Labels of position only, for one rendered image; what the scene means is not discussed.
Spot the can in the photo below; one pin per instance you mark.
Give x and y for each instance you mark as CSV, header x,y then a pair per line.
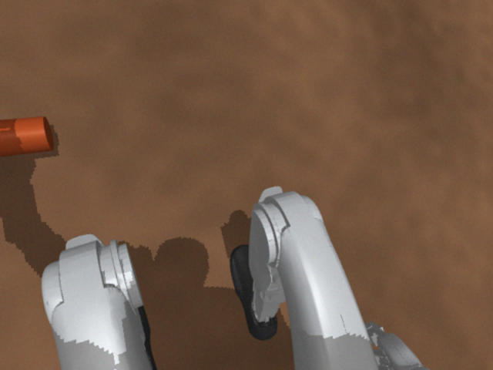
x,y
25,135

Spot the right robot foot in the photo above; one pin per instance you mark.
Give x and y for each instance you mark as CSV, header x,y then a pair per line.
x,y
243,284

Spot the right robot hand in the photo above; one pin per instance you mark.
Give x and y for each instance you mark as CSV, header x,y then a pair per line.
x,y
393,353

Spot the left robot foot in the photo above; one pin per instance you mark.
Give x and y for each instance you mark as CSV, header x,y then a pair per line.
x,y
146,329

